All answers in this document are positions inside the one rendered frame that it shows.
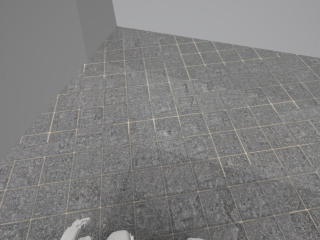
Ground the robot left thigh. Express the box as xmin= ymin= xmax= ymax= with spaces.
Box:
xmin=107 ymin=230 xmax=134 ymax=240

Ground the robot left hand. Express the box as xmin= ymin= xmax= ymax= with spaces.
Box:
xmin=60 ymin=217 xmax=91 ymax=240

